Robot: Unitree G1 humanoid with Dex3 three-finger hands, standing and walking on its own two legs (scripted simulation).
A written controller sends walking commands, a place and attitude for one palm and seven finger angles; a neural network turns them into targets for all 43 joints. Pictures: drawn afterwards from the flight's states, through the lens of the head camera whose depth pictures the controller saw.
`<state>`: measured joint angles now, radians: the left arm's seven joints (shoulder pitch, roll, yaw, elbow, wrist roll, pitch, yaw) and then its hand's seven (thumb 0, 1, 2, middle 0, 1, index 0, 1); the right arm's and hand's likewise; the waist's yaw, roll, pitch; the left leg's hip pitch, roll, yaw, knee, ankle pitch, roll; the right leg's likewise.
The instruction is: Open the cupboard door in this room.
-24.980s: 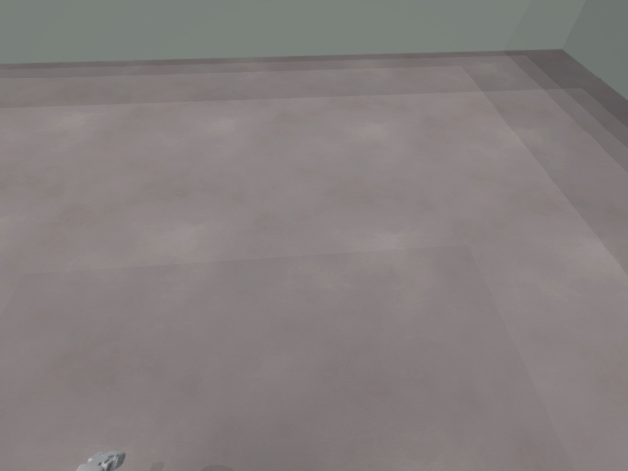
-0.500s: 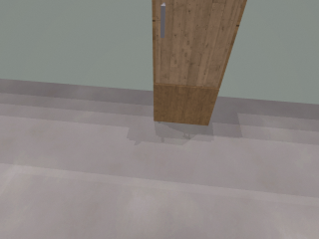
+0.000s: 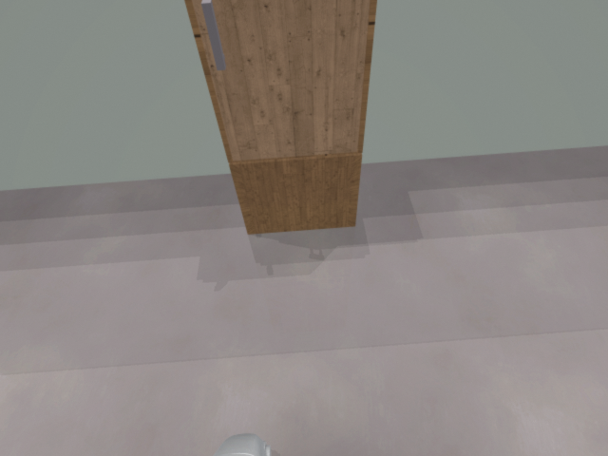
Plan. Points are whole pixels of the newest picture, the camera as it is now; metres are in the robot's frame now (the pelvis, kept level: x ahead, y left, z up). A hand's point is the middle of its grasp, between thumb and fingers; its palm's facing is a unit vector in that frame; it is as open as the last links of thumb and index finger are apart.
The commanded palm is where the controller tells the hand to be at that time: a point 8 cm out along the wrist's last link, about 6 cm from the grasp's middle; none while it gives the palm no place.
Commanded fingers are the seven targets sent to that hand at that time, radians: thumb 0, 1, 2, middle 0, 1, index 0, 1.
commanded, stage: walk to a spot facing it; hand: left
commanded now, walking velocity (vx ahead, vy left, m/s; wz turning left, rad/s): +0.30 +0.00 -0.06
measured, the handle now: (215, 33) +0.99 +0.31 +0.09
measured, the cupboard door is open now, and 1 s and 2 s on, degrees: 0 0 0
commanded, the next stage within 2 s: turn to face it in 0.10 s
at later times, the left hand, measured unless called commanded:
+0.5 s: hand (193, 438) +0.17 +0.21 -0.19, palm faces +0.04 -0.99 -0.17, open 7.4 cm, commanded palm none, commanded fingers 0.00 0.90 0.90 -0.20 -0.30 -0.20 -0.30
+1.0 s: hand (221, 366) +0.27 +0.18 -0.16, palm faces +0.14 -0.96 -0.24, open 7.3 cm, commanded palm none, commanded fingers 0.00 0.90 0.90 -0.20 -0.30 -0.20 -0.30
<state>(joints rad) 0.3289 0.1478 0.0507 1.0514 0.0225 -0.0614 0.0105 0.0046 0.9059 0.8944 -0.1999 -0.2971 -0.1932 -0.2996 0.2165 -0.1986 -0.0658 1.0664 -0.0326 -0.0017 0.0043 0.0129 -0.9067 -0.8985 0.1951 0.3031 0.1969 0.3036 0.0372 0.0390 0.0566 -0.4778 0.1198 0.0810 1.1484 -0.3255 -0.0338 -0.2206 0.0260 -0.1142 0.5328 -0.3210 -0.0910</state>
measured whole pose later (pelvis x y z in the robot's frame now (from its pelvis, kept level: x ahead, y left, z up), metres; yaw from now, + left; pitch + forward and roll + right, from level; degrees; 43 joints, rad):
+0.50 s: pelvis +0.19 +0.05 +0.00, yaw -1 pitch -1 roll -1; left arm 0.29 0.14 0.02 1.13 0.01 -0.03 0.05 0.01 0.90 0.89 -0.20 -0.30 -0.20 -0.30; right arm 0.13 -0.14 -0.04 1.04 0.00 -0.05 -0.04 -0.02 -0.94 -0.90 0.20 0.30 0.20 0.30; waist 0.02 -0.02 0.11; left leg -0.35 -0.01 0.13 0.54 -0.19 0.09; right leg -0.31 -0.03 -0.03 1.08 -0.52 0.03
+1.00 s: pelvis +0.26 +0.00 +0.01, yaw +5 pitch -1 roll +1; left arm 0.27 0.15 0.03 1.07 0.02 -0.04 0.03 0.00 0.93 0.89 -0.20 -0.30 -0.20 -0.30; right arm 0.33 -0.15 -0.05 1.11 -0.02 0.01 0.00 0.01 -0.91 -0.90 0.20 0.30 0.20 0.30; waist 0.00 0.02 -0.01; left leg -0.37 -0.01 0.04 0.78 -0.39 0.01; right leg -0.13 -0.02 -0.08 0.45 -0.31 -0.03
